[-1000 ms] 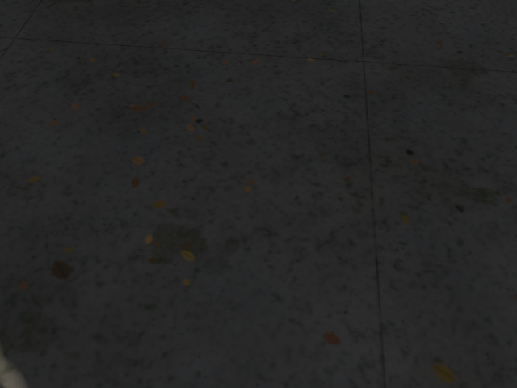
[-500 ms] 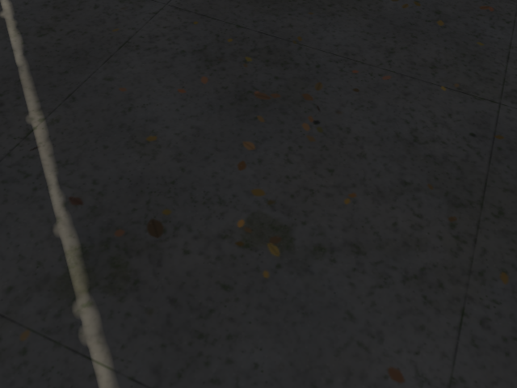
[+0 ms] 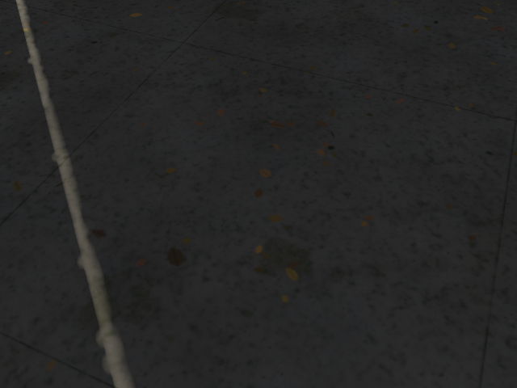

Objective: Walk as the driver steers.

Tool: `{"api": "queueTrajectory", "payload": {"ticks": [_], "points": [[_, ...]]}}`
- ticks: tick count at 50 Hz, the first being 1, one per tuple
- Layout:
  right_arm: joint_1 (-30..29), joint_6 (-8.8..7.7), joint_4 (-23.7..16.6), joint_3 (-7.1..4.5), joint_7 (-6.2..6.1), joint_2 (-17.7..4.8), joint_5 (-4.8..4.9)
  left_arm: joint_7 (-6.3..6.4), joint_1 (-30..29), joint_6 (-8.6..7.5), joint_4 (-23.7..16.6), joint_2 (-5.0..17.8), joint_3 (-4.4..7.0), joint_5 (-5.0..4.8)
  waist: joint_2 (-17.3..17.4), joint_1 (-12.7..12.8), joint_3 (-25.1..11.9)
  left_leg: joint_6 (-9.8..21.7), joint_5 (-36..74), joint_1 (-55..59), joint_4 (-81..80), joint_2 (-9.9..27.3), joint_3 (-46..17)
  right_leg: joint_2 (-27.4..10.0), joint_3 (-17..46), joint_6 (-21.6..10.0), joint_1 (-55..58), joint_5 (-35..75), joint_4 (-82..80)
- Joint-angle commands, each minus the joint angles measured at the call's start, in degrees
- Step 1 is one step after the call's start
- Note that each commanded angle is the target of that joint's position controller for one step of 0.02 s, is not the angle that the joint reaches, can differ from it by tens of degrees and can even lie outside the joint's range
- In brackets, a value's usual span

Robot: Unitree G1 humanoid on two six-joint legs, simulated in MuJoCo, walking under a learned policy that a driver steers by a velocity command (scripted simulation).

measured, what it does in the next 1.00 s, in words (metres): stands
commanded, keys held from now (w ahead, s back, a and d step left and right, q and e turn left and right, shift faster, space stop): no key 0.86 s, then w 0.14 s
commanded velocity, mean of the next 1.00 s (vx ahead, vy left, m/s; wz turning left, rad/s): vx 0.02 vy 0.00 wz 0.01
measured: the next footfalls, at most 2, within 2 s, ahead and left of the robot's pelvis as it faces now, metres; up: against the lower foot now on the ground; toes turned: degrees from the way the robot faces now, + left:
right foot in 1.58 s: +0.43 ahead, -0.13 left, +0.00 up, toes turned -6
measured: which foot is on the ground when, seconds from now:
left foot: down 0.00-1.00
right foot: down 0.00-1.00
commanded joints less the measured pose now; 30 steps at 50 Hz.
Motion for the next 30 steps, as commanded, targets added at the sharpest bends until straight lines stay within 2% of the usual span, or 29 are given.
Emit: {"api": "queueTrajectory", "payload": {"ticks": [1, 12, 30], "points": [[-1.6, -0.78, -2.1, -1.63, -0.37, -5.6, 0.14, 0.52, -0.7, -0.69, -1.7, 6.9, 1.25, -0.04, -1.6, 0.3, -1.4, 1.0, 6.7, 1.4, -4.4, 3.4, -3.8, -2.6, 2.9, -1.3, -1.9, 6.5, -5.5], [0.3, -1.13, 4.9, -1.81, -1.06, -6.0, 0.44, 0.74, -0.4, -0.50, 2.9, 6.1, 0.75, -0.20, -0.3, 0.2, -0.9, 0.3, 8.6, 2.4, -4.8, 3.5, -3.2, -1.5, 2.1, -1.7, -1.5, 7.0, -6.0], [1.3, -1.20, 12.9, -0.97, -1.41, -5.0, 0.73, 1.31, 2.3, -0.21, 8.2, 5.0, 0.14, -0.32, -0.5, 0.1, -0.1, 0.2, 8.4, 2.1, -5.4, 3.1, -2.0, -0.3, 1.3, -1.7, -1.6, 7.3, -6.6]]}}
